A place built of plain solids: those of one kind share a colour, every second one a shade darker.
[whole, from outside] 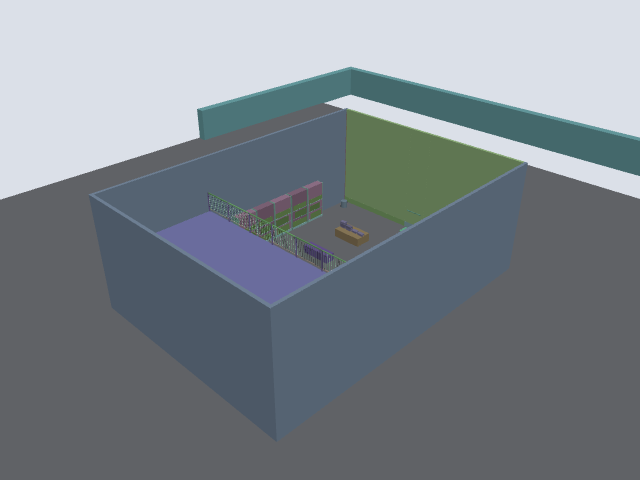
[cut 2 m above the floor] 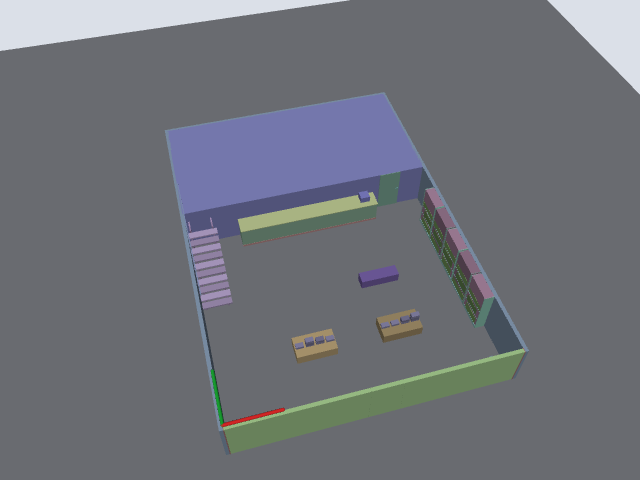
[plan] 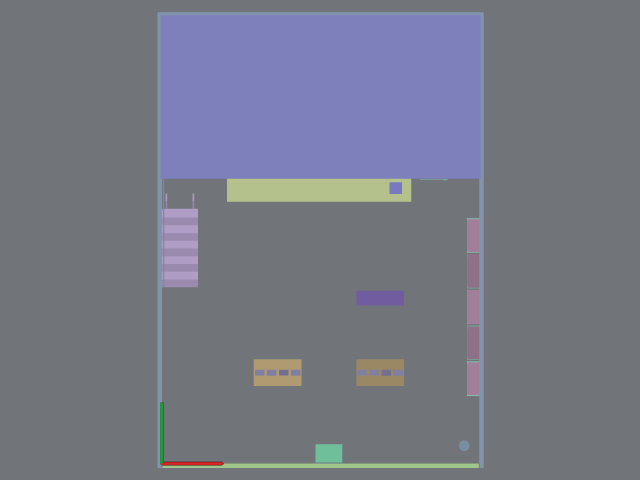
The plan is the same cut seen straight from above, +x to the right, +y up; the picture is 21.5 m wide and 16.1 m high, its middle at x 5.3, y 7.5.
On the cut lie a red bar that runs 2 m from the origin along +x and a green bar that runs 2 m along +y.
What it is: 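A shoe shop at street level behind a glazed front, one room two levels high, with a raised rear level reached by one straight flight, fitted out in the 1990s to 2020s; 10.6 x 15.0 m, 5.58 m high throughout; its front glazed onto the street; the raised level 2.83 m over the floor, over the rear 5.4 m, open to the hall behind a guard 1.0 m high along its edge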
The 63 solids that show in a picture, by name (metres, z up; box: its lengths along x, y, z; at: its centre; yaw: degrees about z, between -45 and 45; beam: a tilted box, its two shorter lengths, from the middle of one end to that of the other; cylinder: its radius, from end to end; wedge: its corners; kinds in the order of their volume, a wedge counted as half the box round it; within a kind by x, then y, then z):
{
 "upper_1": {"box": [10.74, 5.49, 2.88], "at": [5.32, 12.29, 1.39]},
 "street_hedge_1": {"box": [39.8, 0.6, 2.25], "at": [5.32, -16.3, 1.07]},
 "street_hedge_2": {"box": [0.6, 15.85, 2.25], "at": [24.92, -8.07, 1.07]},
 "wall_1": {"box": [0.15, 15.29, 5.63], "at": [-0.07, 7.5, 2.77]},
 "wall_2": {"box": [10.94, 0.15, 5.63], "at": [5.32, 15.06, 2.77]},
 "wall_3": {"box": [0.15, 15.29, 5.63], "at": [10.71, 7.5, 2.77]},
 "window_wall_1": {"box": [5.0, 0.15, 5.63], "at": [2.5, -0.07, 2.77]},
 "window_wall_2": {"box": [1.2, 0.15, 5.63], "at": [5.6, -0.07, 2.77]},
 "window_wall_3": {"box": [4.44, 0.15, 5.63], "at": [8.42, -0.07, 2.77]},
 "shelves_body_1": {"box": [0.4, 1.16, 2.1], "at": [10.44, 2.85, 1.0]},
 "shelves_body_2": {"box": [0.4, 1.16, 2.1], "at": [10.44, 4.05, 1.0]},
 "shelves_body_3": {"box": [0.4, 1.16, 2.1], "at": [10.44, 5.25, 1.0]},
 "shelves_body_4": {"box": [0.4, 1.16, 2.1], "at": [10.44, 6.45, 1.0]},
 "shelves_body_5": {"box": [0.4, 1.16, 2.1], "at": [10.44, 7.65, 1.0]},
 "counter_1": {"box": [6.14, 0.7, 1.05], "at": [5.27, 9.19, 0.47]},
 "shelves_goods_1": {"box": [0.41, 0.84, 0.34], "at": [10.44, 2.82, 0.3]},
 "shelves_goods_2": {"box": [0.41, 1.01, 0.25], "at": [10.44, 2.84, 1.22]},
 "shelves_goods_3": {"box": [0.41, 0.79, 0.33], "at": [10.44, 2.9, 0.78]},
 "shelves_goods_4": {"box": [0.41, 0.87, 0.38], "at": [10.44, 3.98, 0.8]},
 "shelves_goods_5": {"box": [0.41, 0.96, 0.3], "at": [10.44, 4.04, 1.24]},
 "shelves_goods_6": {"box": [0.41, 1.04, 0.32], "at": [10.44, 4.05, 0.29]},
 "shelves_goods_7": {"box": [0.41, 1.05, 0.3], "at": [10.44, 5.25, 1.24]},
 "shelves_goods_8": {"box": [0.41, 0.86, 0.38], "at": [10.44, 5.28, 0.32]},
 "shelves_goods_9": {"box": [0.41, 0.89, 0.39], "at": [10.44, 5.32, 0.8]},
 "shelves_goods_10": {"box": [0.41, 0.87, 0.33], "at": [10.44, 6.39, 0.78]},
 "shelves_goods_11": {"box": [0.41, 0.94, 0.29], "at": [10.44, 6.47, 1.24]},
 "shelves_goods_12": {"box": [0.41, 0.87, 0.32], "at": [10.44, 6.52, 0.29]},
 "shelves_goods_13": {"box": [0.41, 0.79, 0.37], "at": [10.44, 7.54, 0.8]},
 "shelves_goods_14": {"box": [0.41, 0.9, 0.33], "at": [10.44, 7.57, 0.29]},
 "shelves_goods_15": {"box": [0.41, 1.03, 0.25], "at": [10.44, 7.66, 1.21]},
 "plinth_1": {"box": [1.6, 0.9, 0.5], "at": [3.88, 3.05, 0.2]},
 "plinth_2": {"box": [1.6, 0.9, 0.5], "at": [7.32, 3.05, 0.2]},
 "bench_1": {"box": [1.6, 0.5, 0.47], "at": [7.32, 5.55, 0.18]},
 "stair_step_1": {"box": [1.26, 0.3, 0.07], "at": [0.58, 6.06, 0.16]},
 "stair_step_2": {"box": [1.26, 0.3, 0.07], "at": [0.58, 6.32, 0.35]},
 "stair_step_3": {"box": [1.26, 0.3, 0.07], "at": [0.58, 6.58, 0.53]},
 "stair_step_4": {"box": [1.26, 0.3, 0.07], "at": [0.58, 6.84, 0.72]},
 "stair_step_5": {"box": [1.26, 0.3, 0.07], "at": [0.58, 7.1, 0.91]},
 "stair_step_6": {"box": [1.26, 0.3, 0.07], "at": [0.58, 7.36, 1.1]},
 "stair_step_7": {"box": [1.26, 0.3, 0.07], "at": [0.58, 7.62, 1.29]},
 "stair_step_8": {"box": [1.26, 0.3, 0.07], "at": [0.58, 7.88, 1.48]},
 "stair_step_9": {"box": [1.26, 0.3, 0.07], "at": [0.58, 8.14, 1.67]},
 "stair_step_10": {"box": [1.26, 0.3, 0.07], "at": [0.58, 8.4, 1.86]},
 "stair_wall_rail_1": {"wedge": [[0.04, 5.91, 1.09], [0.04, 5.91, 1.14], [0.04, 9.55, 3.74], [0.04, 9.55, 3.79], [0.07, 5.91, 1.09], [0.07, 5.91, 1.14], [0.07, 9.55, 3.74], [0.07, 9.55, 3.79]]},
 "counter_top_1": {"box": [6.18, 0.78, 0.04], "at": [5.27, 9.17, 1.02]},
 "stallriser_1": {"box": [4.44, 0.05, 0.35], "at": [8.42, -0.02, 0.12]},
 "box_1": {"box": [0.32, 0.2, 0.12], "at": [3.28, 3.05, 0.51]},
 "box_2": {"box": [0.32, 0.2, 0.12], "at": [3.67, 3.05, 0.74]},
 "box_3": {"box": [0.32, 0.2, 0.16], "at": [4.08, 3.05, 0.6]},
 "box_4": {"box": [0.32, 0.2, 0.12], "at": [4.49, 3.05, 0.51]},
 "box_5": {"box": [0.32, 0.2, 0.12], "at": [6.71, 3.05, 0.51]},
 "box_6": {"box": [0.32, 0.2, 0.12], "at": [7.11, 3.05, 0.51]},
 "box_7": {"box": [0.32, 0.2, 0.16], "at": [7.53, 3.05, 0.6]},
 "box_8": {"box": [0.32, 0.2, 0.12], "at": [7.93, 3.05, 0.74]},
 "service_door_1": {"box": [0.95, 0.03, 2.1], "at": [9.12, 9.54, 1.0]},
 "shelves_cheek_1": {"box": [0.41, 0.032, 2.1], "at": [10.43, 2.29, 1.0]},
 "shelves_cheek_2": {"box": [0.41, 0.032, 2.1], "at": [10.43, 4.68, 1.0]},
 "till_1": {"box": [0.42, 0.4, 0.28], "at": [7.84, 9.24, 1.18]},
 "plant_pot_1": {"cylinder": 0.18, "from": [10.14, 0.6, 0.0], "to": [10.14, 0.6, 0.38]},
 "door_mat_1": {"box": [0.9, 0.6, 0.07], "at": [5.6, 0.35, -0.02]},
 "counter_kick_1": {"box": [6.14, 0.012, 0.15], "at": [5.27, 8.83, 0.03]},
 "upper_guard_rail_1": {"box": [1.49, 0.044, 0.044], "at": [5.39, 9.58, 3.81]},
 "upper_guard_post_1": {"box": [0.05, 0.05, 1.06], "at": [3.15, 9.58, 3.32]}
}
